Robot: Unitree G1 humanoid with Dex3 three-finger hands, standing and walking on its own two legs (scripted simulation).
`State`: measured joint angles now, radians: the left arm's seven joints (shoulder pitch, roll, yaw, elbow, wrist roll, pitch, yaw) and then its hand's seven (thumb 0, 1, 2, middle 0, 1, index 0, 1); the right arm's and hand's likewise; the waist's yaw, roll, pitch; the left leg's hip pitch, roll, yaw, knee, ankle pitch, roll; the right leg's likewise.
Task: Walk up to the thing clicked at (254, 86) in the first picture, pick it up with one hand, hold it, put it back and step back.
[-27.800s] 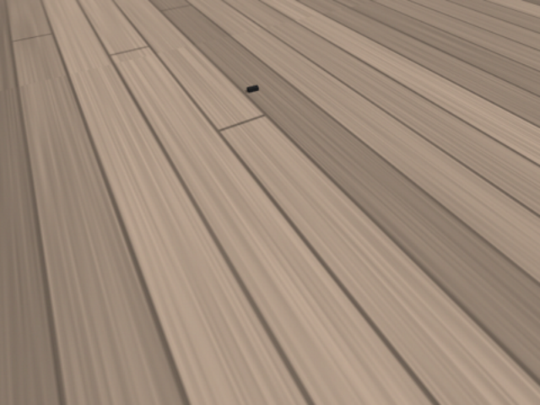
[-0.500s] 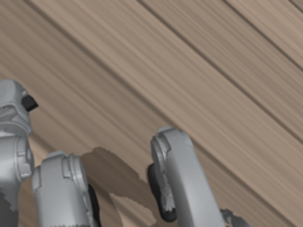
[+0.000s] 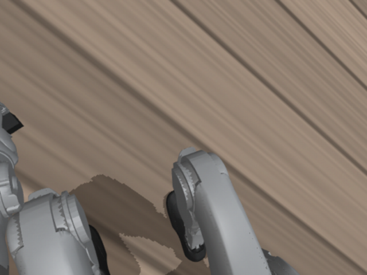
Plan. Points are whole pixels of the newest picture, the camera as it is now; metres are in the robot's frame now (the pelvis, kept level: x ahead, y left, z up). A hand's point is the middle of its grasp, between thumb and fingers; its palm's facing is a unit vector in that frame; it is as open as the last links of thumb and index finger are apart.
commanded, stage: rest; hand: left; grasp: from above
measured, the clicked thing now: out of the picture +0.46 +0.29 -0.25
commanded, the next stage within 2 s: open in 0.90 s
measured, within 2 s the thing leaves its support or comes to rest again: rests again in 0.48 s
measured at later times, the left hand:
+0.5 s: hand (1, 134) +0.45 +0.29 -0.24, palm faces -0.38 -0.26 -0.89, open 6.4 cm
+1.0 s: hand (4, 133) +0.45 +0.28 -0.25, palm faces -0.38 -0.27 -0.89, open 6.4 cm
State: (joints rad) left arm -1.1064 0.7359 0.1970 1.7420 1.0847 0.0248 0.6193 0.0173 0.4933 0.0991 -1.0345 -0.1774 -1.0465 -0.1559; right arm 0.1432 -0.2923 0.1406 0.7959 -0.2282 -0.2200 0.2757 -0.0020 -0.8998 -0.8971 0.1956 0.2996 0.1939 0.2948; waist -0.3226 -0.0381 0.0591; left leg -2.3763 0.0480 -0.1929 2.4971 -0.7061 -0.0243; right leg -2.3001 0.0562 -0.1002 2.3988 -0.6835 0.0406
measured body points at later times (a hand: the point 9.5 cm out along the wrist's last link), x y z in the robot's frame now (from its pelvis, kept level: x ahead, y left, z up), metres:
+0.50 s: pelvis +0.00 +0.00 +0.00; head +0.28 +0.10 +0.34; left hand +0.47 +0.30 -0.19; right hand +0.02 -0.25 -0.07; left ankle +0.07 +0.14 -0.27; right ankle +0.10 -0.12 -0.27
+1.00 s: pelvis -0.01 +0.01 +0.00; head +0.28 +0.10 +0.33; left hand +0.47 +0.29 -0.20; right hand +0.00 -0.24 -0.06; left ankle +0.07 +0.14 -0.27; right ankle +0.10 -0.12 -0.27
